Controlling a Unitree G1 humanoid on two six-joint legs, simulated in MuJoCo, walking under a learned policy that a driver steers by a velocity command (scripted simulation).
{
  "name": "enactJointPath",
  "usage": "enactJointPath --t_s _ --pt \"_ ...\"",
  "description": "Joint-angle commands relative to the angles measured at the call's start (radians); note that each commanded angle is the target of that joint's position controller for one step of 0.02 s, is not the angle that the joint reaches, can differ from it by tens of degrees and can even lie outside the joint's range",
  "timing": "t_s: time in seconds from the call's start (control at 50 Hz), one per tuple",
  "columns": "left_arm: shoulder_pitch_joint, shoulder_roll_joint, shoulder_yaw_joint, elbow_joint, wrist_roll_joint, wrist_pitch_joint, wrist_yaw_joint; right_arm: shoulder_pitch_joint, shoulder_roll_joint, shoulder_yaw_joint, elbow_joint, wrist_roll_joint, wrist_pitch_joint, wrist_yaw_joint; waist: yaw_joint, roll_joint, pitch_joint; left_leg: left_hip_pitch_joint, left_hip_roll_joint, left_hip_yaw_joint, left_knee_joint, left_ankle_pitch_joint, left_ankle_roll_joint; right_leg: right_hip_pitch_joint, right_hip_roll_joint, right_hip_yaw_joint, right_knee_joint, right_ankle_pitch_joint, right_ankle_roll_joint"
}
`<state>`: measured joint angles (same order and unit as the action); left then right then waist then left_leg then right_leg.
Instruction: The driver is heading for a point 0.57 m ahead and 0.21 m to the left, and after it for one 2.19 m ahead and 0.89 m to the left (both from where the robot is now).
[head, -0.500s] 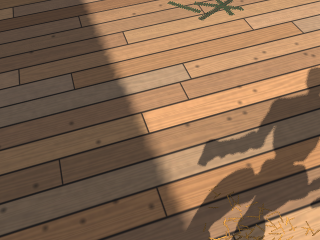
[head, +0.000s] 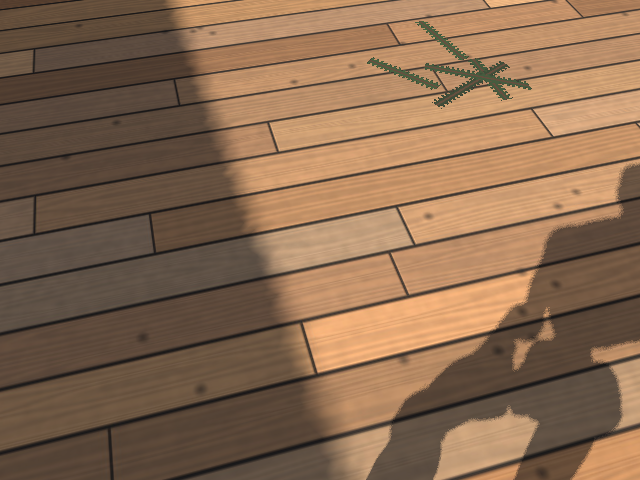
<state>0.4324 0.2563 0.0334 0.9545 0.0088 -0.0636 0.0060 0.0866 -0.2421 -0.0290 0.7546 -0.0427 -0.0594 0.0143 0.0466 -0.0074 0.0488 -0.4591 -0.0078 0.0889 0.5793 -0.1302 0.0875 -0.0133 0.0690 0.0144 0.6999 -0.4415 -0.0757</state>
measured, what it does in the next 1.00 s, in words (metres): walks ahead, turning left: right foot, then left foot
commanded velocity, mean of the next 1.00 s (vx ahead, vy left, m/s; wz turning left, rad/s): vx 0.50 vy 0.00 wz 0.34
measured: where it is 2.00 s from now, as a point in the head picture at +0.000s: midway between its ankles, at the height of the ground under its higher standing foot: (202, 260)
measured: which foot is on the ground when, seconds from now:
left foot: down 0.00-0.48, up 0.50-0.98, down 1.00-1.00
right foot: up 0.00-0.44, down 0.46-1.00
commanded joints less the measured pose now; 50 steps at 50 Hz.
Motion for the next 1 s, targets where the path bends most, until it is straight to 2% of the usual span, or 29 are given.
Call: enactJointPath --t_s 0.02,0.04,0.06,0.08,0.1,0.14,0.18,0.22,0.28,0.34,0.4,0.42,0.44,0.46,0.48,0.5,0.52,0.54,0.56,0.6,0.66,0.76,0.82,0.9,0.94,0.96,0.98,1.0 --pt "0.009 0.125 0.027 -0.082 0.01 -0.017 0.0 0.311 -0.22 -0.072 0.052 0.029 0.007 -0.005 -0.111 0.111 -0.204 0.622 0.389 -0.669 -0.29 -0.15 0.217 -0.594 -0.02 0.09 0.651 0.0 -0.019" --pt "-0.045 0.114 0.022 -0.094 0.012 -0.02 -0.008 0.226 -0.15 -0.054 0.039 0.032 0.005 -0.001 -0.09 0.045 -0.103 0.482 0.354 -0.541 -0.325 -0.146 0.196 -0.594 -0.067 0.076 0.6 0.074 -0.02" --pt "-0.068 0.094 0.019 -0.096 0.011 -0.017 -0.013 0.192 -0.111 -0.041 0.046 0.028 0.0 -0.001 -0.064 0.04 -0.038 0.381 0.301 -0.439 -0.367 -0.107 0.16 -0.566 -0.106 0.06 0.528 0.11 -0.019" --pt "-0.065 0.086 0.017 -0.099 0.023 -0.004 -0.018 0.183 -0.088 -0.033 0.061 0.03 -0.006 -0.003 -0.037 0.067 -0.012 0.308 0.258 -0.366 -0.394 -0.055 0.131 -0.522 -0.129 0.053 0.473 0.129 -0.008" --pt "-0.042 0.071 0.012 -0.083 0.03 0.01 -0.024 0.187 -0.081 -0.029 0.071 0.028 -0.013 -0.004 -0.023 0.08 -0.015 0.273 0.236 -0.318 -0.412 -0.007 0.124 -0.482 -0.134 0.04 0.455 0.144 0.003" --pt "-0.056 0.056 0.009 -0.085 0.031 0.022 -0.033 0.227 -0.1 -0.035 0.099 0.032 -0.03 -0.001 -0.016 0.073 -0.016 0.263 0.223 -0.265 -0.438 0.088 0.137 -0.494 -0.146 0.016 0.418 0.179 0.022" --pt "-0.137 0.053 0.006 -0.11 0.03 0.026 -0.037 0.256 -0.117 -0.04 0.121 0.035 -0.036 0.0 -0.024 0.065 0.01 0.279 0.212 -0.224 -0.473 0.099 0.143 -0.565 -0.171 -0.004 0.341 0.249 0.043" --pt "-0.241 0.049 0.002 -0.146 0.031 0.024 -0.038 0.292 -0.107 -0.036 0.143 0.041 -0.034 0.001 -0.044 0.058 0.036 0.295 0.185 -0.205 -0.484 0.129 0.141 -0.609 -0.185 -0.026 0.215 0.321 0.068" --pt "-0.353 0.026 -0.011 -0.18 0.024 0.018 -0.04 0.332 -0.119 -0.04 0.164 0.043 -0.031 -0.002 -0.074 0.065 0.038 0.311 0.157 -0.183 -0.458 0.19 0.123 -0.569 -0.157 -0.052 0.021 0.415 0.091" --pt "-0.426 0.034 -0.013 -0.201 0.018 0.013 -0.035 0.373 -0.132 -0.044 0.18 0.037 -0.026 -0.006 -0.1 0.072 0.023 0.365 0.166 -0.204 -0.399 0.268 0.116 -0.529 -0.125 -0.058 -0.078 0.438 0.097" --pt "-0.433 0.064 -0.004 -0.218 0.014 0.001 -0.026 0.358 -0.154 -0.053 0.176 0.029 -0.018 -0.015 -0.084 0.089 0.009 0.415 0.198 -0.261 -0.324 0.325 0.102 -0.472 -0.11 -0.034 -0.138 0.356 0.076" --pt "-0.391 0.079 0.002 -0.21 0.014 -0.006 -0.022 0.339 -0.164 -0.057 0.171 0.026 -0.016 -0.017 -0.061 0.093 -0.004 0.417 0.203 -0.278 -0.282 0.342 0.091 -0.412 -0.1 -0.028 -0.167 0.311 0.066" --pt "-0.302 0.094 0.011 -0.184 0.016 -0.015 -0.015 0.317 -0.171 -0.06 0.165 0.027 -0.015 -0.018 -0.018 0.081 -0.038 0.4 0.186 -0.275 -0.192 0.386 0.077 -0.294 -0.081 -0.036 -0.219 0.288 0.051" --pt "-0.158 0.132 0.028 -0.14 0.029 -0.03 -0.004 0.314 -0.149 -0.056 0.161 0.032 -0.016 -0.015 0.039 0.02 -0.122 0.339 0.123 -0.231 -0.001 0.364 0.056 -0.095 -0.107 -0.008 -0.273 0.293 0.022" --pt "0.013 0.217 0.048 -0.131 0.055 -0.04 0.012 0.308 -0.091 -0.041 0.118 0.039 -0.02 -0.012 0.096 -0.105 -0.28 0.189 0.046 -0.167 0.296 0.099 0.034 0.14 -0.351 0.235 -0.303 0.142 -0.029" --pt "-0.001 0.3 0.072 -0.131 0.05 -0.023 0.011 0.414 -0.011 -0.029 0.089 0.069 -0.014 -0.014 0.032 -0.336 -0.348 -0.126 -0.091 -0.089 0.541 -0.426 0.009 0.304 -0.546 0.629 -0.431 0.039 -0.127" --pt "-0.077 0.195 0.053 -0.151 0.035 -0.01 0.008 0.381 -0.113 -0.049 0.124 0.04 0.005 -0.022 0.014 -0.144 -0.24 -0.19 -0.011 -0.152 0.631 -0.381 0.022 0.193 -0.502 0.601 -0.45 -0.057 -0.117" --pt "-0.153 0.116 0.032 -0.164 0.028 -0.011 0.005 0.327 -0.114 -0.055 0.122 0.036 0.007 -0.012 -0.007 -0.063 -0.125 -0.188 0.027 -0.163 0.621 -0.281 0.021 0.072 -0.451 0.443 -0.463 -0.013 -0.094" --pt "-0.188 0.085 0.025 -0.163 0.028 -0.016 0.002 0.301 -0.088 -0.052 0.117 0.036 0.009 -0.004 -0.025 -0.055 -0.075 -0.16 0.057 -0.156 0.592 -0.218 0.01 -0.012 -0.408 0.32 -0.49 0.121 -0.075" --pt "-0.186 0.061 0.019 -0.144 0.018 -0.029 0.008 0.289 -0.071 -0.053 0.116 0.014 0.033 0.012 -0.052 -0.101 -0.041 -0.122 0.086 -0.141 0.562 -0.174 -0.016 -0.089 -0.35 0.161 -0.519 0.269 -0.047" --pt "-0.144 0.071 0.026 -0.119 0.005 -0.053 0.007 0.228 -0.053 -0.051 0.088 0.011 0.056 0.027 -0.062 -0.084 -0.035 -0.164 0.095 -0.125 0.558 -0.102 -0.038 -0.086 -0.344 0.051 -0.543 0.421 -0.058" --pt "-0.095 0.072 0.031 -0.087 0.012 -0.053 0.005 0.059 -0.043 -0.04 0.023 0.011 0.061 0.047 -0.043 -0.07 0.016 -0.248 0.106 -0.092 0.381 0.054 -0.059 -0.062 -0.323 -0.098 -0.565 0.494 -0.068" --pt "-0.075 0.094 0.038 -0.074 0.012 -0.052 0.007 -0.043 -0.03 -0.026 -0.015 0.009 0.057 0.058 -0.022 -0.072 0.037 -0.19 0.096 -0.037 0.205 0.124 -0.044 -0.052 -0.324 -0.169 -0.562 0.526 -0.059" --pt "-0.023 0.122 0.048 -0.046 0.013 -0.034 0.015 -0.112 -0.047 -0.025 -0.052 0.002 0.056 0.063 -0.007 -0.069 0.051 -0.148 0.066 0.025 0.087 0.032 0.01 0.058 -0.356 -0.227 -0.5 0.668 -0.043" --pt "-0.023 0.148 0.054 -0.04 0.015 -0.019 0.019 -0.079 -0.061 -0.033 -0.049 -0.001 0.056 0.056 -0.03 -0.087 0.018 -0.064 0.009 0.064 0.058 -0.071 0.049 0.106 -0.358 -0.264 -0.376 0.959 -0.03" --pt "-0.023 0.166 0.059 -0.038 0.016 -0.009 0.02 -0.016 -0.074 -0.041 -0.034 -0.001 0.054 0.05 -0.059 -0.093 -0.023 0.011 -0.03 0.077 0.043 -0.124 0.072 0.12 -0.358 -0.277 -0.259 1.092 -0.027" --pt "-0.028 0.178 0.062 -0.04 0.014 0.003 0.019 0.097 -0.093 -0.054 -0.001 -0.002 0.045 0.041 -0.106 -0.081 -0.091 0.14 -0.073 0.079 0.001 -0.138 0.099 0.098 -0.351 -0.287 -0.079 1.116 -0.021" --pt "-0.04 0.174 0.059 -0.055 0.014 0.009 0.016 0.269 -0.137 -0.077 0.055 -0.011 0.036 0.025 -0.183 -0.021 -0.188 0.385 -0.065 0.015 -0.072 -0.12 0.138 -0.044 -0.328 -0.302 0.182 0.943 0.012"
